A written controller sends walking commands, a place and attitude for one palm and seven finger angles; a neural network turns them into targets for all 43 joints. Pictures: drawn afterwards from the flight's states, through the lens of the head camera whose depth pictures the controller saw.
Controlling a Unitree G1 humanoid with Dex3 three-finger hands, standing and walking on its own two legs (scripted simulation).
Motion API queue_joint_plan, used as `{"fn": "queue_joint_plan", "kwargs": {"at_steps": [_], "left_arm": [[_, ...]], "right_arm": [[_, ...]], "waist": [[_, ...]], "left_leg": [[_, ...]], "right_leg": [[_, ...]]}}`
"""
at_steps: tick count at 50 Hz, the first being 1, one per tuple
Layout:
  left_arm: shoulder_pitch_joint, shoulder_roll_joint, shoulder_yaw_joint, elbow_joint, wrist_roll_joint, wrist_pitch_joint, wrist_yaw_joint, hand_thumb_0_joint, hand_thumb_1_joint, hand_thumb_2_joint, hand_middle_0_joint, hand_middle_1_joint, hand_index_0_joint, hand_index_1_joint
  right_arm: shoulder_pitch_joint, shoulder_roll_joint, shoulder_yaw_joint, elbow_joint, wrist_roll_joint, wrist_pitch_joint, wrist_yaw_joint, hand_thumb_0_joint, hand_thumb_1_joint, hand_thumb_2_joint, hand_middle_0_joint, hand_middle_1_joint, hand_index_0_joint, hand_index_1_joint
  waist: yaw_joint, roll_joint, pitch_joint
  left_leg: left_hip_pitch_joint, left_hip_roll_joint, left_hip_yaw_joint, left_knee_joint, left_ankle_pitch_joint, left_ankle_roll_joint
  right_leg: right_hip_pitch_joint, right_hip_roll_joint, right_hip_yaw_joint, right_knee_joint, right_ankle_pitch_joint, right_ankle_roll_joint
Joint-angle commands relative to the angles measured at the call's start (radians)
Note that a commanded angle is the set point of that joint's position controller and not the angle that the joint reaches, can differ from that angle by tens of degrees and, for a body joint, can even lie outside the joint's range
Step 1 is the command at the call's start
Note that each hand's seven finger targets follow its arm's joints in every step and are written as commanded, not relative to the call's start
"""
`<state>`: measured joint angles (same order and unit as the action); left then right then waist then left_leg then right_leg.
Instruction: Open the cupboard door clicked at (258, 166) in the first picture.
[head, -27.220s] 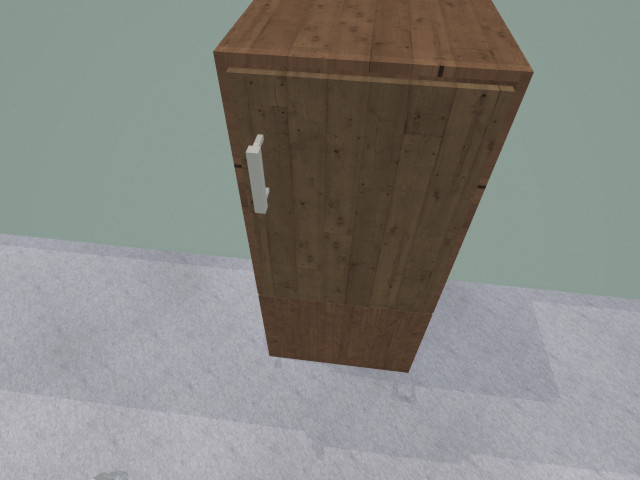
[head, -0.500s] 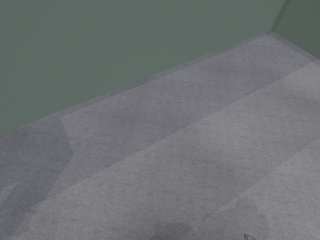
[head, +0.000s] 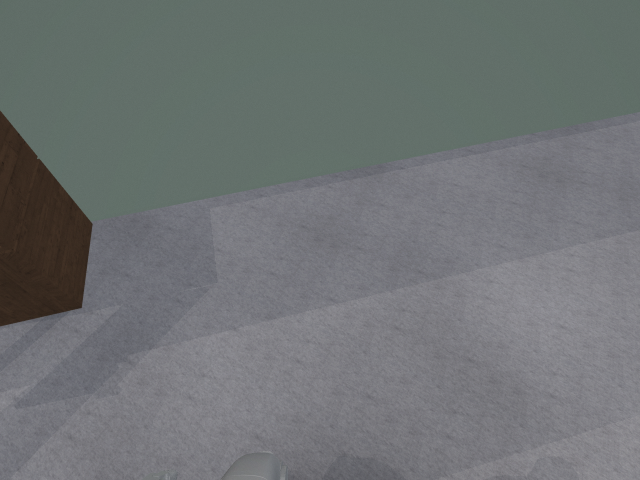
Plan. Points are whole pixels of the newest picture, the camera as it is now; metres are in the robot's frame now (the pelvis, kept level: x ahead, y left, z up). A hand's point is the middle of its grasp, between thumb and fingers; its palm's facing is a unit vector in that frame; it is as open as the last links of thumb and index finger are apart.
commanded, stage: turn to face it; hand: left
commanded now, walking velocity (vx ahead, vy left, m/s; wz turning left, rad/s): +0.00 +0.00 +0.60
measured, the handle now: out of the picture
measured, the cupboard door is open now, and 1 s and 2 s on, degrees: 41 41 41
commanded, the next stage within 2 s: take the last steps up to it in 1.46 s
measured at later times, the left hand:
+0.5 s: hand out of the picture +0.06 +0.22 -0.16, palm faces +0.32 -0.90 -0.31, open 7.4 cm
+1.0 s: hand out of the picture -0.05 +0.20 -0.18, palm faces +0.63 -0.74 -0.26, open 7.4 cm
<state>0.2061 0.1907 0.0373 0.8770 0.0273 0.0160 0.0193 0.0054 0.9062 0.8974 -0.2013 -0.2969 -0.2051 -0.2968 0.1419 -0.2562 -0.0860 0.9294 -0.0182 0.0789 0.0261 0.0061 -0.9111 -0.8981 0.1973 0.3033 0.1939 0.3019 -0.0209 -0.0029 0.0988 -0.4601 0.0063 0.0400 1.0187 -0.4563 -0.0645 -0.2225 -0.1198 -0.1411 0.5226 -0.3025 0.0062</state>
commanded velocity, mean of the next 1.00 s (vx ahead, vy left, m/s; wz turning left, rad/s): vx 0.00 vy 0.00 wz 0.60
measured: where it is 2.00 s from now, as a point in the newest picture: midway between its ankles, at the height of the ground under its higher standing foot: outside the picture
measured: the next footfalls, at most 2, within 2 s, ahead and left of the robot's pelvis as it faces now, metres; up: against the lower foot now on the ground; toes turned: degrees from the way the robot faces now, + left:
left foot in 0.14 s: +0.04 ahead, +0.14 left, +0.00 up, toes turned +11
right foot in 0.48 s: +0.10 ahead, -0.13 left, +0.00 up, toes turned +16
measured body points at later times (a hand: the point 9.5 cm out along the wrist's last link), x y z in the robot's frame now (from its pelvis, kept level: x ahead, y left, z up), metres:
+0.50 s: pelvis +0.02 -0.02 -0.01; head +0.07 -0.03 +0.43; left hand +0.04 +0.27 -0.13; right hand +0.17 -0.24 -0.17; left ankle +0.00 +0.13 -0.74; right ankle +0.06 -0.14 -0.74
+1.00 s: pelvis +0.03 -0.02 -0.01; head +0.06 +0.02 +0.44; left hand -0.08 +0.24 -0.16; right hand +0.28 -0.15 -0.14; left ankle -0.03 +0.09 -0.74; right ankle +0.09 -0.15 -0.68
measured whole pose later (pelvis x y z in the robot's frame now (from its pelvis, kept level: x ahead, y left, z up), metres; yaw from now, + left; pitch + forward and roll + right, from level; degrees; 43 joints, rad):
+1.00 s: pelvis +0.03 -0.02 -0.01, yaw +38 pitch +1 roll +0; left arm 0.19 0.26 0.08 0.92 0.02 0.07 0.01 0.01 0.91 0.90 -0.20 -0.30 -0.20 -0.30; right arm 0.13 -0.22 -0.05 0.89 -0.03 0.03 0.00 0.00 -0.91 -0.90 0.20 0.30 0.20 0.30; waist 0.01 -0.04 0.09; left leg -0.30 -0.01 0.00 0.56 -0.27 0.01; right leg -0.46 -0.10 -0.04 1.07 -0.48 0.08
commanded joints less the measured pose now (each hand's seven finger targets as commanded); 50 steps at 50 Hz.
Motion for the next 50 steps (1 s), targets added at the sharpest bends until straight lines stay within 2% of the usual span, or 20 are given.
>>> {"fn": "queue_joint_plan", "kwargs": {"at_steps": [1,5,6,7,8,13,20,22,23,24,25,28,31,36,40,41,42,43,46,50], "left_arm": [[0.08,0.239,0.071,-0.039,0.003,-0.028,0.013,0.0,0.9,0.9,-0.2,-0.3,-0.2,-0.3],[0.049,0.24,0.08,-0.039,-0.012,-0.021,0.003,0.0,0.9,0.9,-0.2,-0.3,-0.2,-0.3],[0.045,0.197,0.076,-0.066,-0.018,-0.015,-0.002,0.0,0.9,0.9,-0.2,-0.3,-0.2,-0.3],[-0.004,0.124,0.049,-0.114,-0.02,-0.009,-0.006,0.0,0.9,0.9,-0.2,-0.3,-0.2,-0.3],[-0.064,0.15,0.049,-0.139,-0.008,0.005,0.0,0.0,0.9,0.9,-0.2,-0.3,-0.2,-0.3],[-0.037,0.133,0.056,-0.065,-0.011,0.016,-0.01,0.0,0.9,0.9,-0.2,-0.3,-0.2,-0.3],[-0.015,0.126,0.051,-0.075,-0.016,0.009,-0.01,0.0,0.9,0.9,-0.2,-0.3,-0.2,-0.3],[0.054,0.142,0.059,-0.059,-0.017,-0.002,-0.005,0.0,0.9,0.9,-0.2,-0.3,-0.2,-0.3],[0.096,0.198,0.071,-0.055,-0.009,-0.013,0.003,0.0,0.9,0.9,-0.2,-0.3,-0.2,-0.3],[0.108,0.29,0.089,-0.058,0.007,-0.022,0.011,0.0,0.9,0.9,-0.2,-0.3,-0.2,-0.3],[0.087,0.292,0.077,-0.071,0.0,-0.02,0.013,0.0,0.9,0.9,-0.2,-0.3,-0.2,-0.3],[-0.046,0.18,0.049,-0.092,-0.006,-0.024,0.014,0.0,0.9,0.9,-0.2,-0.3,-0.2,-0.3],[-0.004,0.182,0.052,-0.08,-0.002,-0.031,0.017,0.0,0.9,0.9,-0.2,-0.3,-0.2,-0.3],[0.093,0.237,0.073,-0.033,0.002,-0.029,0.013,0.0,0.9,0.9,-0.2,-0.3,-0.2,-0.3],[0.056,0.237,0.08,-0.034,-0.011,-0.021,0.003,0.0,0.9,0.9,-0.2,-0.3,-0.2,-0.3],[0.052,0.2,0.076,-0.055,-0.018,-0.015,-0.002,0.0,0.9,0.9,-0.2,-0.3,-0.2,-0.3],[0.005,0.129,0.05,-0.103,-0.021,-0.01,-0.008,0.0,0.9,0.9,-0.2,-0.3,-0.2,-0.3],[-0.05,0.151,0.05,-0.137,-0.009,0.002,0.001,0.0,0.9,0.9,-0.2,-0.3,-0.2,-0.3],[-0.07,0.142,0.057,-0.083,-0.011,0.011,-0.004,0.0,0.9,0.9,-0.2,-0.3,-0.2,-0.3],[-0.036,0.129,0.054,-0.063,-0.012,0.016,-0.012,0.0,0.9,0.9,-0.2,-0.3,-0.2,-0.3]], "right_arm": [[-0.093,-0.021,0.012,-0.109,0.013,-0.04,0.008,0.0,-0.9,-0.9,0.2,0.3,0.2,0.3],[0.026,-0.071,0.001,-0.084,0.007,-0.053,0.002,0.0,-0.9,-0.9,0.2,0.3,0.2,0.3],[0.095,-0.163,-0.023,-0.076,-0.002,-0.062,-0.002,0.0,-0.9,-0.9,0.2,0.3,0.2,0.3],[0.168,-0.268,-0.049,-0.066,-0.006,-0.059,-0.012,0.0,-0.9,-0.9,0.2,0.3,0.2,0.3],[0.212,-0.276,-0.049,-0.048,-0.006,-0.053,-0.022,0.0,-0.9,-0.9,0.2,0.3,0.2,0.3],[0.038,-0.172,-0.017,-0.088,-0.007,-0.069,-0.043,0.0,-0.9,-0.9,0.2,0.3,0.2,0.3],[0.007,-0.187,-0.033,-0.096,-0.011,-0.051,-0.035,0.0,-0.9,-0.9,0.2,0.3,0.2,0.3],[-0.029,-0.174,-0.034,-0.11,-0.003,-0.045,-0.033,0.0,-0.9,-0.9,0.2,0.3,0.2,0.3],[-0.029,-0.129,-0.029,-0.119,0.006,-0.045,-0.028,0.0,-0.9,-0.9,0.2,0.3,0.2,0.3],[-0.03,-0.064,-0.021,-0.142,0.011,-0.047,-0.021,0.0,-0.9,-0.9,0.2,0.3,0.2,0.3],[-0.034,-0.104,-0.026,-0.143,0.002,-0.041,-0.015,0.0,-0.9,-0.9,0.2,0.3,0.2,0.3],[-0.023,-0.079,-0.023,-0.096,-0.003,-0.023,-0.001,0.0,-0.9,-0.9,0.2,0.3,0.2,0.3],[-0.039,-0.044,-0.005,-0.09,0.006,-0.024,0.006,0.0,-0.9,-0.9,0.2,0.3,0.2,0.3],[-0.099,-0.021,0.012,-0.105,0.013,-0.039,0.007,0.0,-0.9,-0.9,0.2,0.3,0.2,0.3],[0.009,-0.07,-0.001,-0.084,0.006,-0.049,0.002,0.0,-0.9,-0.9,0.2,0.3,0.2,0.3],[0.076,-0.156,-0.021,-0.074,-0.003,-0.059,-0.003,0.0,-0.9,-0.9,0.2,0.3,0.2,0.3],[0.155,-0.264,-0.049,-0.067,-0.008,-0.058,-0.012,0.0,-0.9,-0.9,0.2,0.3,0.2,0.3],[0.204,-0.279,-0.047,-0.048,-0.007,-0.051,-0.018,0.0,-0.9,-0.9,0.2,0.3,0.2,0.3],[0.06,-0.187,-0.025,-0.083,-0.008,-0.062,-0.043,0.0,-0.9,-0.9,0.2,0.3,0.2,0.3],[0.031,-0.176,-0.018,-0.088,-0.01,-0.067,-0.04,0.0,-0.9,-0.9,0.2,0.3,0.2,0.3]], "waist": [[0.071,-0.205,-0.134],[-0.003,-0.148,-0.181],[-0.039,0.065,-0.234],[-0.081,0.334,-0.226],[-0.093,0.168,-0.215],[0.005,0.162,-0.15],[0.014,0.182,-0.138],[0.053,0.155,-0.137],[0.077,-0.001,-0.157],[0.088,-0.298,-0.144],[0.08,-0.268,-0.129],[0.004,-0.222,-0.063],[0.019,-0.205,-0.105],[0.072,-0.208,-0.137],[0.0,-0.16,-0.163],[-0.038,0.048,-0.221],[-0.082,0.328,-0.225],[-0.093,0.184,-0.217],[-0.025,0.2,-0.149],[0.004,0.13,-0.144]], "left_leg": [[0.008,-0.004,0.063,-0.251,-0.015,0.005],[0.263,-0.008,0.067,-0.568,0.244,0.038],[0.446,0.166,-0.155,-0.617,0.487,0.114],[0.521,0.418,-0.479,-0.644,0.896,0.283],[0.473,0.449,-0.47,-0.626,0.807,0.335],[0.306,0.224,-0.273,-0.654,0.608,0.223],[0.181,0.181,-0.349,-0.632,0.438,0.208],[0.072,0.136,-0.341,-0.565,0.375,0.167],[-0.041,0.059,-0.288,-0.434,0.25,0.114],[-0.18,-0.095,-0.087,-0.185,-0.066,0.027],[-0.141,-0.049,-0.107,0.064,-0.155,0.034],[-0.129,0.012,-0.088,0.233,0.015,0.013],[-0.083,0.014,-0.02,0.031,0.005,-0.007],[0.01,-0.008,0.059,-0.266,-0.012,0.007],[0.267,-0.013,0.07,-0.556,0.232,0.041],[0.448,0.146,-0.129,-0.607,0.467,0.113],[0.536,0.407,-0.472,-0.637,0.877,0.282],[0.468,0.443,-0.449,-0.618,0.764,0.334],[0.318,0.277,-0.345,-0.657,0.6,0.256],[0.273,0.216,-0.28,-0.661,0.553,0.225]], "right_leg": [[0.204,-0.238,0.092,-0.081,0.644,-0.118],[0.093,-0.215,0.003,0.107,0.556,-0.028],[-0.11,-0.137,-0.052,0.297,0.264,0.037],[-0.364,-0.007,-0.022,0.515,-0.383,0.095],[-0.391,-0.007,0.092,0.621,-0.37,0.077],[-0.32,0.019,0.143,0.578,-0.13,0.081],[-0.089,0.106,0.097,0.204,-0.114,0.064],[0.079,0.109,0.09,-0.003,0.015,0.054],[0.206,-0.008,0.212,-0.172,0.002,0.026],[0.244,-0.288,0.497,-0.278,0.048,-0.084],[0.089,-0.387,0.523,-0.295,0.033,-0.168],[0.011,-0.21,0.254,-0.219,0.248,-0.126],[0.126,-0.195,0.127,-0.161,0.501,-0.111],[0.229,-0.238,0.092,-0.072,0.696,-0.116],[0.086,-0.218,-0.003,0.101,0.572,-0.027],[-0.102,-0.149,-0.053,0.288,0.314,0.032],[-0.36,-0.011,-0.034,0.514,-0.369,0.093],[-0.367,-0.009,0.082,0.61,-0.386,0.07],[-0.362,-0.002,0.152,0.645,-0.19,0.076],[-0.258,0.035,0.13,0.477,-0.147,0.076]]}}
